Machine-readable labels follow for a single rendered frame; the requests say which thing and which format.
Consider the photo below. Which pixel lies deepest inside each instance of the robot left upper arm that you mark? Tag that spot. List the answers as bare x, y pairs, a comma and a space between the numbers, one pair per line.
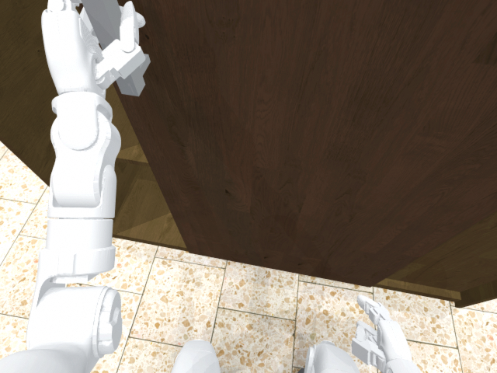
72, 329

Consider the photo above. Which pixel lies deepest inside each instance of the robot thigh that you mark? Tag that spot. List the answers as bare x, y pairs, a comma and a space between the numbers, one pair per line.
326, 358
196, 356

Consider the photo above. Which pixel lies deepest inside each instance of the robot left hand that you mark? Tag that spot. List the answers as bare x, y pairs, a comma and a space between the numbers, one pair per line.
71, 48

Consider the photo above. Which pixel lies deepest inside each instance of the wardrobe door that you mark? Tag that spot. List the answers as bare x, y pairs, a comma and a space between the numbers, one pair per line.
340, 139
466, 261

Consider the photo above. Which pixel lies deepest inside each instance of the left robot forearm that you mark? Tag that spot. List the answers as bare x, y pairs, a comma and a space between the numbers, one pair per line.
82, 193

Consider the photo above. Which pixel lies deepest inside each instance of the robot right thigh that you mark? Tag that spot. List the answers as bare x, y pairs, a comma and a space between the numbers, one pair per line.
326, 358

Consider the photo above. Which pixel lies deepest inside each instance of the robot right hand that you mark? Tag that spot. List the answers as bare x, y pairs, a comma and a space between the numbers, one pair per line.
379, 347

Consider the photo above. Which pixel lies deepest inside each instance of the robot left thigh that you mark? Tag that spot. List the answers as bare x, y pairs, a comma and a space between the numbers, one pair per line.
196, 356

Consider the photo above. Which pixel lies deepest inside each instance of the handle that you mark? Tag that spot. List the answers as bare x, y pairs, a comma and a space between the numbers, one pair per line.
105, 15

